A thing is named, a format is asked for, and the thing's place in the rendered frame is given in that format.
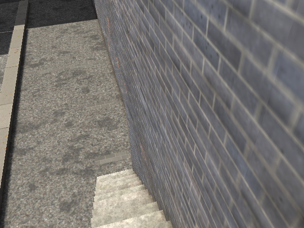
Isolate stairs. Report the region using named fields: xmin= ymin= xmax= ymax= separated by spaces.
xmin=90 ymin=168 xmax=173 ymax=228

